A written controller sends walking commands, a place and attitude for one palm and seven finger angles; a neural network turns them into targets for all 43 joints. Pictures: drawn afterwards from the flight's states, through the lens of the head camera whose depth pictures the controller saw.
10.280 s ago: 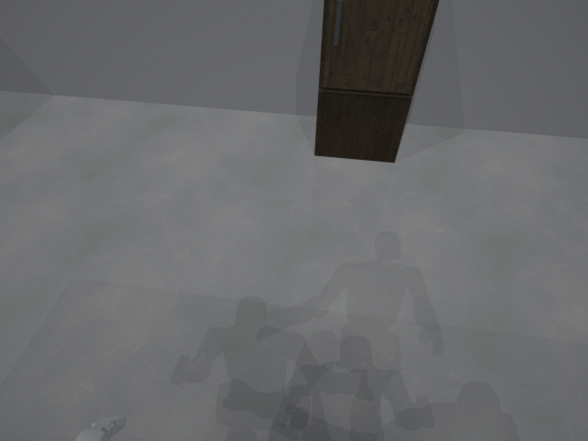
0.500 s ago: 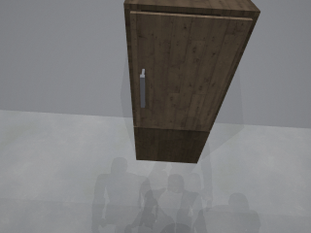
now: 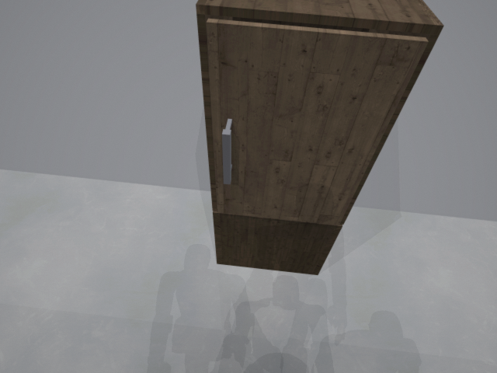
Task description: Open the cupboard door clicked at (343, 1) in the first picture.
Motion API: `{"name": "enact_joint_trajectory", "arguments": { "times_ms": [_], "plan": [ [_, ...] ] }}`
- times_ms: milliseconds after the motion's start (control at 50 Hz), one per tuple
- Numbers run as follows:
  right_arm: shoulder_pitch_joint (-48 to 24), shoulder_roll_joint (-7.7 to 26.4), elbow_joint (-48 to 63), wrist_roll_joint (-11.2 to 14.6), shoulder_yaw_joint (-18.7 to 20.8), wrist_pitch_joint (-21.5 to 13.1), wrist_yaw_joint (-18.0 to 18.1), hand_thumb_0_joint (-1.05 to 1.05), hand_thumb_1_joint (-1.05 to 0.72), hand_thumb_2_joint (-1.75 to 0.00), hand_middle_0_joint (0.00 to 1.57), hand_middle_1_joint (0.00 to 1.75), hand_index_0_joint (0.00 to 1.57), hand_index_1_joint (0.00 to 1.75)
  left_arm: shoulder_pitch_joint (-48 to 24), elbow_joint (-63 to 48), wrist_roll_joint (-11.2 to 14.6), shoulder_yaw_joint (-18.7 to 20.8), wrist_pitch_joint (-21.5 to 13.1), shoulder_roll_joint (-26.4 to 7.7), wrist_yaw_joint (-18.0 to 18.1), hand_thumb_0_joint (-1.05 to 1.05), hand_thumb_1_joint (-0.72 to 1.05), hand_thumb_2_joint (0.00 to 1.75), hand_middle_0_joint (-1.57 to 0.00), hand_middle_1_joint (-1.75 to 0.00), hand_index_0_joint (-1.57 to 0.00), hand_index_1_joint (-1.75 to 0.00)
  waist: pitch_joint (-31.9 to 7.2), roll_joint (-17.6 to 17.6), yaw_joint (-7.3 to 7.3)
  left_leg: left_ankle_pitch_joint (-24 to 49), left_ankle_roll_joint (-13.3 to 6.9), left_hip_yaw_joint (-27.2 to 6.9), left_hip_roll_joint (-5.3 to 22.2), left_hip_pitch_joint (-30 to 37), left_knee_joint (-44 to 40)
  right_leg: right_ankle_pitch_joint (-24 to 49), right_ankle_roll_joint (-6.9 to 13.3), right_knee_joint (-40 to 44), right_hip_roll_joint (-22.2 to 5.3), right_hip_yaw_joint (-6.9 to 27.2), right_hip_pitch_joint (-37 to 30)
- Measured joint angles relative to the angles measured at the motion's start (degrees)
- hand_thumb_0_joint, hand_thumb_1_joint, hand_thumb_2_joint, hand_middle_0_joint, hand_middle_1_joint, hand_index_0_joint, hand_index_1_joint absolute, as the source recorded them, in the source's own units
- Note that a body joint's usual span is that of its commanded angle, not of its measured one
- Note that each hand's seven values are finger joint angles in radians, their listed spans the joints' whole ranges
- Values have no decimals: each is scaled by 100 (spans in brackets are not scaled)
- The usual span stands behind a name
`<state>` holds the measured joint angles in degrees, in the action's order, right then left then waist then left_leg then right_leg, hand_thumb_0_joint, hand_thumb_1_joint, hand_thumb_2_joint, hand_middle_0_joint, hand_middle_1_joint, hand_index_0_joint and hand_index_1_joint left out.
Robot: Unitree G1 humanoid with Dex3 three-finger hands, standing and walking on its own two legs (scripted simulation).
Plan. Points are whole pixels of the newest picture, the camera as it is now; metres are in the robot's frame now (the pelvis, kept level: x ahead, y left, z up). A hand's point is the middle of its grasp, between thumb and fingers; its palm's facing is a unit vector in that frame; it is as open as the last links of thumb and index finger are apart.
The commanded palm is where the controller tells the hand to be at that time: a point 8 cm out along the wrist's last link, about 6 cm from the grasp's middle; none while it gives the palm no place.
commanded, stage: shuffle to correct the standing spot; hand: left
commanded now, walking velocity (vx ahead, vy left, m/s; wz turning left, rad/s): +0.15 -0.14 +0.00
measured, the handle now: (228, 153) +0.61 +0.10 -0.04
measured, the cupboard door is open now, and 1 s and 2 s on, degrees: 0 0 0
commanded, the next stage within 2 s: come to a stop and stand still in 0.42 s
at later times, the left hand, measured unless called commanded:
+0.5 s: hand (176, 362) +0.17 +0.14 -0.16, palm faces -0.05 -0.98 -0.20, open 7.3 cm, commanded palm none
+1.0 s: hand out of the picture +0.15 +0.10 -0.18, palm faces +0.07 -0.98 -0.18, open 7.4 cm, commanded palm none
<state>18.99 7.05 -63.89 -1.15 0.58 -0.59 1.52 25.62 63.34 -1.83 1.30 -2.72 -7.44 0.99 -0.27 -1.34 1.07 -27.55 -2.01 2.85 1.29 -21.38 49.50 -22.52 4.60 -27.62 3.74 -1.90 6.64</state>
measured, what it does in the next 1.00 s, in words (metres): walks ahead: left foot, then right foot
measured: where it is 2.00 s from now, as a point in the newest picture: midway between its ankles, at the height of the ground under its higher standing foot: outside the picture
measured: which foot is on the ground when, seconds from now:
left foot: up 0.00-0.12, down 0.14-0.56, up 0.58-0.96, down 0.98-1.00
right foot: down 0.00-0.14, up 0.16-0.54, down 0.56-0.98, up 1.00-1.00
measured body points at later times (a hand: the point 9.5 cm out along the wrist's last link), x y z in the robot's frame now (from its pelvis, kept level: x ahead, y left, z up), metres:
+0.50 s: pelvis +0.10 -0.05 +0.01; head +0.14 -0.04 +0.45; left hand +0.17 +0.20 -0.15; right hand +0.08 -0.27 -0.15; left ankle +0.08 +0.10 -0.73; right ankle +0.16 -0.20 -0.70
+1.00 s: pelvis +0.09 -0.09 +0.00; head +0.12 -0.06 +0.45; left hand +0.14 +0.15 -0.17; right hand +0.17 -0.32 -0.14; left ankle +0.09 +0.01 -0.73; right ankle +0.16 -0.20 -0.73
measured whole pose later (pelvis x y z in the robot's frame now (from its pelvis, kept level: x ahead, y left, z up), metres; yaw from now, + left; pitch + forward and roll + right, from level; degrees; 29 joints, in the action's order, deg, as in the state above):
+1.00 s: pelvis +0.09 -0.09 +0.00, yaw +0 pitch +0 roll +0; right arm 9.9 8.3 -55.5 -0.8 2.1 1.1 0.9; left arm 10.7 57.0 -1.4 3.5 2.1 -11.4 1.4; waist 3.7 -4.2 1.3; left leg -16.1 -0.3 4.4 -0.5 -14.6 31.2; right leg -12.7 0.6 -33.4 -4.1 -6.7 21.7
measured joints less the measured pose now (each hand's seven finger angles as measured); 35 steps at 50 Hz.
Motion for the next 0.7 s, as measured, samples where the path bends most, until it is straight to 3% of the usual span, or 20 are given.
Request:
{"name": "enact_joint_trajectory", "arguments": {
  "times_ms": [60, 120, 160, 220, 280, 340, 420, 540, 560, 620, 700],
  "plan": [
    [-267, 58, 68, -2, 47, 22, 10, 2, -93, -90, 20, 29, 20, 30, 121, 57, -30, -9, -3, 62, 34, 0, 91, 90, -20, -30, -19, -30, 121, -95, 82, -122, -25, 203, 50, -294, 185, -12, -13, 233, -6, -7, -274],
    [-532, 130, 256, 14, 70, -86, 10, 2, -93, -90, 20, 29, 20, 30, 257, 146, -10, -34, 59, 111, -1, 0, 91, 90, -20, -30, -19, -30, 215, -213, 62, 659, -48, 414, 34, -166, -841, -219, -65, 63, -45, 46, -366],
    [-653, 170, 411, -21, 80, -254, 49, 2, -93, -90, 20, 29, 20, 30, 330, 209, 35, -40, 133, 164, -50, 1, 91, 90, -20, -30, -20, -30, 243, -213, 6, 1229, -134, 461, 98, 10, -1278, -518, -95, -1040, -30, 61, 42],
    [-698, 78, 534, -23, 55, -286, 75, 1, -93, -90, 20, 29, 20, 30, 154, 227, -5, 2, 300, 78, -89, 1, 91, 90, -20, -30, -20, -30, 237, -364, -56, 919, -97, 656, 117, 211, -1165, -558, -160, -3261, -163, 121, 1051],
    [-552, -9, 491, -23, 47, -291, 137, 1, -93, -90, 20, 29, 20, 30, -285, 17, -63, 102, 359, -84, -125, 1, 91, 90, -20, -30, -20, -30, 235, -318, -72, 1076, 36, 580, 150, 506, -1657, -38, -318, -3987, -408, 23, 1843],
    [-405, 27, 360, -38, 57, -247, 133, 1, -95, -90, 20, 29, 20, 30, -734, -325, -43, 174, 347, -189, -164, 1, 91, 90, -20, -30, -19, -30, 277, -190, -46, 1283, 92, 449, 222, 723, -2113, 394, -457, -3650, -660, 54, 2291],
    [-271, 47, 286, -77, 89, -142, 60, 1, -94, -90, 20, 29, 20, 30, -1156, -585, -29, 244, 377, -340, -173, 1, 93, 90, -20, -30, -19, -29, 320, -49, -114, 1339, 261, 363, 381, 901, -2368, 671, -604, -2448, -886, 16, 2338],
    [-129, 131, 325, -105, 216, 21, 2, 1, -92, -90, 20, 29, 20, 30, -1475, -756, -10, 270, 350, -529, -254, 1, 92, 90, -20, -30, -19, -29, 386, 125, -349, 904, 643, 287, 658, 840, -1836, 1021, -621, -589, -791, -248, 1606],
    [-79, 162, 333, -91, 231, 44, -9, 1, -92, -90, 20, 29, 20, 30, -1484, -787, -20, 264, 293, -555, -249, 1, 92, 90, -20, -30, -19, -29, 362, 116, -344, 720, 617, 284, 681, 723, -1528, 1300, -561, -376, -787, -254, 1491],
    [-189, 367, 304, -13, 261, 203, 41, 1, -91, -90, 20, 29, 20, 30, -1647, -747, -5, 177, 222, -367, -151, 1, 92, 90, -20, -30, -19, -29, 475, 394, -363, -304, 422, -130, 604, 223, -176, 924, -383, -749, -628, -419, 1523],
    [-329, 394, 311, 56, 235, 242, 40, 1, -92, -90, 20, 29, 20, 30, -1718, -731, 4, 65, 206, -164, -27, 1, 91, 90, -20, -30, -19, -30, 448, 266, -299, -278, 392, -26, 271, -31, 385, 912, -278, -496, -632, -469, 1314]
  ]
}}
